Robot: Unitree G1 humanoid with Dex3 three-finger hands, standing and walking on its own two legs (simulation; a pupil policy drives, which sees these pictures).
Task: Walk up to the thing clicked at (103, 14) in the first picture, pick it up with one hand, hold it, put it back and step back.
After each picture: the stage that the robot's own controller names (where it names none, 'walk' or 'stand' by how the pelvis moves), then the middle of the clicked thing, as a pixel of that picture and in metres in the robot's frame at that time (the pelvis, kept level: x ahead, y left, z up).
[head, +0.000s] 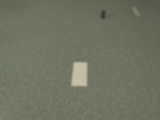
stand; (103, 14) +2.20 -0.40 -0.72
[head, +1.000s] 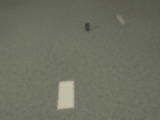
walk; (87, 27) +2.08 +0.01 -0.68
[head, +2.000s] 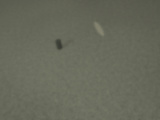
walk; (58, 44) +1.44 +0.34 -0.71
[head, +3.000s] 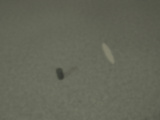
walk; (60, 74) +0.98 +0.29 -0.72
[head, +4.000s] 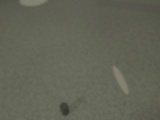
walk; (64, 109) +0.61 +0.20 -0.71
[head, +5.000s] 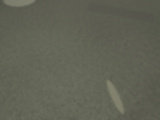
stand; out of the picture +0.41 +0.19 -0.70
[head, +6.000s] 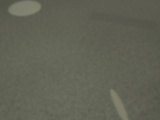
stand; out of the picture +0.38 +0.18 -0.72
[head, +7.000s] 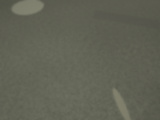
stand; out of the picture +0.38 +0.17 -0.72
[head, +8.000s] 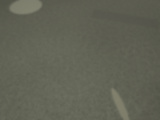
stand; out of the picture +0.37 +0.18 -0.73
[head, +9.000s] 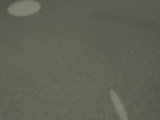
stand; out of the picture +0.37 +0.18 -0.73
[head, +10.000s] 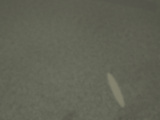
go down; out of the picture +0.39 +0.18 -0.71
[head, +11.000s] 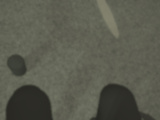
go down; (17, 66) +0.44 +0.25 -0.29
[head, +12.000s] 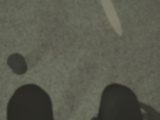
close in; (18, 64) +0.43 +0.25 -0.29
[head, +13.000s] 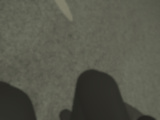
close in; out of the picture +0.41 +0.29 -0.21
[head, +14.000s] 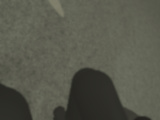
close; out of the picture +0.40 +0.30 -0.22
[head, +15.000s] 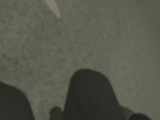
lift; out of the picture +0.38 +0.28 -0.23
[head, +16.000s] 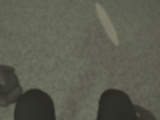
lift; (8, 88) +0.32 +0.25 -0.08
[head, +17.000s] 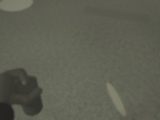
hold; (30, 97) +0.33 +0.18 +0.03
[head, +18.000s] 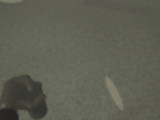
hold; (35, 102) +0.32 +0.17 -0.02
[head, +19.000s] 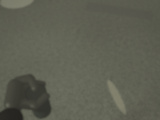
hold; (39, 101) +0.32 +0.16 -0.01
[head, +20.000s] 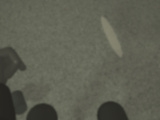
crouch; (18, 101) +0.36 +0.30 -0.43
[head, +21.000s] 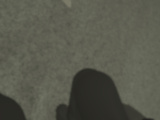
lower; out of the picture +0.25 +0.38 -0.26
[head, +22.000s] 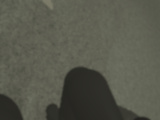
lower; out of the picture +0.21 +0.42 -0.25
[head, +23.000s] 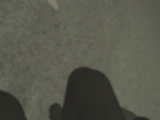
lower; out of the picture +0.18 +0.45 -0.25
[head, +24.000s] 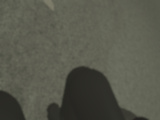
lower; out of the picture +0.16 +0.47 -0.25
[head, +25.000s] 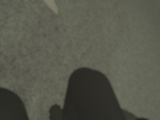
loosen; out of the picture +0.14 +0.50 -0.25
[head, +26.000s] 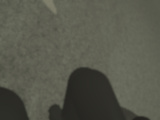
withdraw; out of the picture +0.12 +0.53 -0.25
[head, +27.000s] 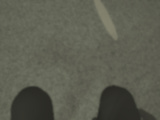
walk; out of the picture +0.17 +0.55 -0.33
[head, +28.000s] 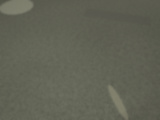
stand; out of the picture +0.16 +0.53 -0.68
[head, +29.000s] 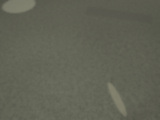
stand; out of the picture +0.18 +0.57 -0.69
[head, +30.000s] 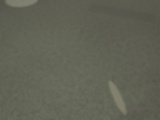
stand; out of the picture +0.17 +0.57 -0.70
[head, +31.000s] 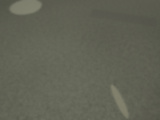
stand; out of the picture +0.18 +0.57 -0.75
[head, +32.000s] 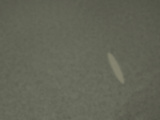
walk; out of the picture +0.28 +0.56 -0.73
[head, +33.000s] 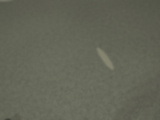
walk; out of the picture +0.45 +0.62 -0.72
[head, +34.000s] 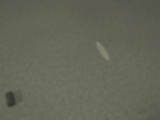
stand; (10, 99) +0.73 +0.62 -0.73
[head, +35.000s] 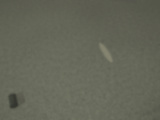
stand; (13, 100) +0.72 +0.62 -0.75
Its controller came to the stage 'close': yes
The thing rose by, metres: 0.69
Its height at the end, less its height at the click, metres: -0.02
